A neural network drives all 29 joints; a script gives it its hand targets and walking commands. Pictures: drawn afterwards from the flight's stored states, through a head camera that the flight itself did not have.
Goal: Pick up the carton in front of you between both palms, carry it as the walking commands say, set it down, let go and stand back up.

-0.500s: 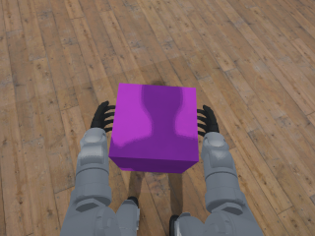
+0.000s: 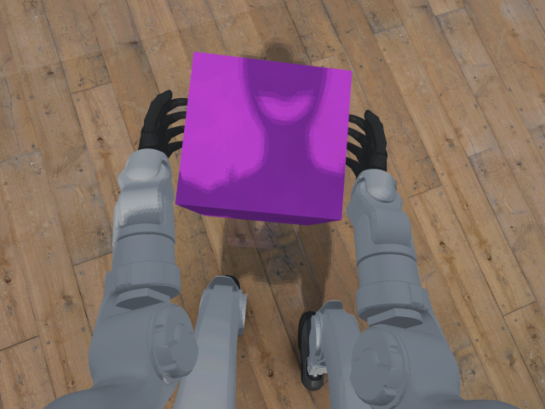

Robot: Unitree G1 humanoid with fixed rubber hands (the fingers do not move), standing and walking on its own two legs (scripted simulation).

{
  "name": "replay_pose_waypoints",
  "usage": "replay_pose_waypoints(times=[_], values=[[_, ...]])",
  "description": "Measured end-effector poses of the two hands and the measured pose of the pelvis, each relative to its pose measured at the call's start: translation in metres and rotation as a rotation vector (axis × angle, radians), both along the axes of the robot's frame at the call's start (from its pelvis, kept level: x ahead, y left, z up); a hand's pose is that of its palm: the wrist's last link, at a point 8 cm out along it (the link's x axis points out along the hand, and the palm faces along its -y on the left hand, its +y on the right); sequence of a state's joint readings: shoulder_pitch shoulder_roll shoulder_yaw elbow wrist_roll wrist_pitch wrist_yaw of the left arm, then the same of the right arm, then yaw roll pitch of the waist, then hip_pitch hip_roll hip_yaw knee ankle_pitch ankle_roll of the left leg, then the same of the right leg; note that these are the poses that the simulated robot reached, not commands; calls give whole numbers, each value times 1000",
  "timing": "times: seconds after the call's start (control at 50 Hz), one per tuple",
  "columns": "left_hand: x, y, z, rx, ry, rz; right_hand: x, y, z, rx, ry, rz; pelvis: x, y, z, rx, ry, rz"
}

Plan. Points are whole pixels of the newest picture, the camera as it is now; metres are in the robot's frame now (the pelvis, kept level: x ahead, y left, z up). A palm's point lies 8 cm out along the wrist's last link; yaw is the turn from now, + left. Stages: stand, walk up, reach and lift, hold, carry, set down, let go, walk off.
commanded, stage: set down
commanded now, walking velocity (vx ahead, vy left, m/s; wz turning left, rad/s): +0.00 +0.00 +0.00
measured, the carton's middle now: (263, 157) +0.47 +0.09 -0.17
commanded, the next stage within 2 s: none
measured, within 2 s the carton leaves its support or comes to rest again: rests again in 1.34 s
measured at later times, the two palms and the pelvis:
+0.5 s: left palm (161, 161) +0.46 +0.27 -0.24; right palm (320, 166) +0.49 -0.02 -0.23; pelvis -0.02 +0.00 -0.12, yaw -2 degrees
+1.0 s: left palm (173, 167) +0.49 +0.28 -0.38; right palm (303, 173) +0.52 -0.02 -0.38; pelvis -0.03 +0.00 -0.21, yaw -4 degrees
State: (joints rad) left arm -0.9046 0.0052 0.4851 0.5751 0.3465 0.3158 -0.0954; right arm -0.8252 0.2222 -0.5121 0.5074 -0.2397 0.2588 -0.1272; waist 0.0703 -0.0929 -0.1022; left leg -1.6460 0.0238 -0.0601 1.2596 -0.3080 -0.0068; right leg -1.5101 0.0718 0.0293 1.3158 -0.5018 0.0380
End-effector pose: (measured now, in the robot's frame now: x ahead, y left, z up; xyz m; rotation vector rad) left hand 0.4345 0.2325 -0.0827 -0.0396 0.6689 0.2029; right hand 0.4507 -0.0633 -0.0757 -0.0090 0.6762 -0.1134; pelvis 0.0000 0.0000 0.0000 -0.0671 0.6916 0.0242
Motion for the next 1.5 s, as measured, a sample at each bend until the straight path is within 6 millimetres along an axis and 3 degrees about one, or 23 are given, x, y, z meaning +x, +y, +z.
replay_pose_waypoints(times=[0.3,0.46,0.92,1.0,1.14,1.5], values=[[19,20,-97,10,10,21,30,20,-94,-7,8,40,-13,5,-80,-27,92,6],[22,36,-142,27,34,41,42,37,-142,-13,30,79,-18,0,-113,-39,107,9],[50,49,-285,47,77,18,67,48,-289,-19,70,111,-33,-2,-198,-40,21,-33],[53,50,-296,51,91,3,69,48,-302,-10,84,115,-32,0,-207,-34,-13,-44],[60,46,-298,43,91,-11,72,41,-308,-10,85,127,-32,1,-216,-25,-30,-55],[44,43,-317,33,119,-34,62,33,-324,5,100,182,-46,-8,-228,10,-90,-84]])
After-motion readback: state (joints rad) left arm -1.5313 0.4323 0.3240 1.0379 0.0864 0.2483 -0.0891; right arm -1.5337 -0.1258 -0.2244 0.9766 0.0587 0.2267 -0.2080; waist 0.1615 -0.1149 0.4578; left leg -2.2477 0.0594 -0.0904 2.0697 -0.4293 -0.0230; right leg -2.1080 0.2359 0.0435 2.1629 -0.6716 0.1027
